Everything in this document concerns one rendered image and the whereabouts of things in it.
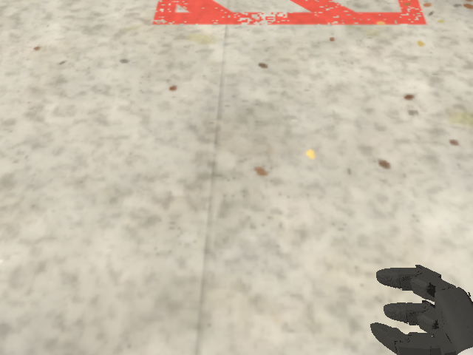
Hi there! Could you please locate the robot right hand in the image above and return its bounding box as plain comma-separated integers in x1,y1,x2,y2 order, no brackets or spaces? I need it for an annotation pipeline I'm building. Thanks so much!
370,265,473,355

